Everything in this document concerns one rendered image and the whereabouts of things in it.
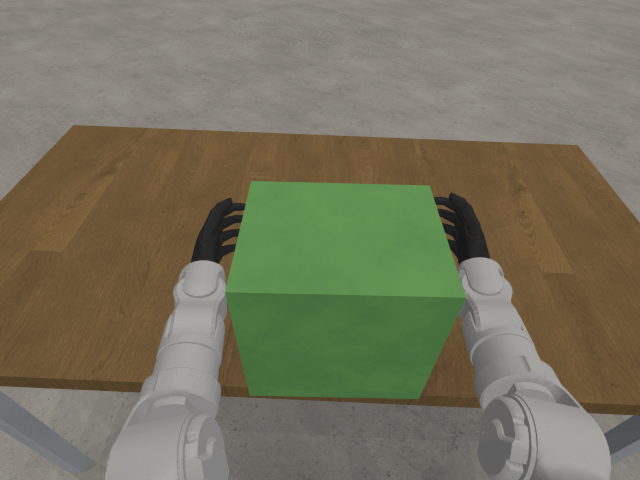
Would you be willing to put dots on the right robot forearm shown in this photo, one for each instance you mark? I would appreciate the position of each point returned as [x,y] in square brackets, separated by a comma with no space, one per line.
[499,346]

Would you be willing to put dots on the robot right hand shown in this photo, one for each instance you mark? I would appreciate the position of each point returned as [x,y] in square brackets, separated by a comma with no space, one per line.
[469,238]

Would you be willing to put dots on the table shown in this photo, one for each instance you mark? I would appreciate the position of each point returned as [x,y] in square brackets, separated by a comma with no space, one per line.
[94,237]

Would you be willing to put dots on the right robot upper arm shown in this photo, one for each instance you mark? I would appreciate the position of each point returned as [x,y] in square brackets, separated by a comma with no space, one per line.
[524,438]

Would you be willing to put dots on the robot left hand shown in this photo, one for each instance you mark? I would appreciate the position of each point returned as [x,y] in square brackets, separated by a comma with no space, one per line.
[210,239]

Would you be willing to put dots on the left robot forearm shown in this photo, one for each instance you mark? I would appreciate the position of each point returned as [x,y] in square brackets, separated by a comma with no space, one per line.
[185,375]

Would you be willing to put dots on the left robot upper arm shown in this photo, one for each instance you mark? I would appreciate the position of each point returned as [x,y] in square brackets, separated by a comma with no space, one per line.
[187,446]

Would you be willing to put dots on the carton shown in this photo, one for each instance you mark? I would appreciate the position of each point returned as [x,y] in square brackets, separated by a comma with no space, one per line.
[341,290]

